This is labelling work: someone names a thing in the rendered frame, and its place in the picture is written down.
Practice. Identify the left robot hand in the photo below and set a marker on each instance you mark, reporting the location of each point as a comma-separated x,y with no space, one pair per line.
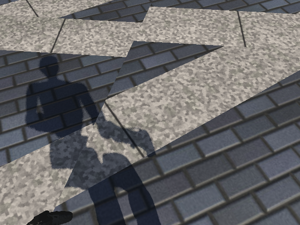
51,218

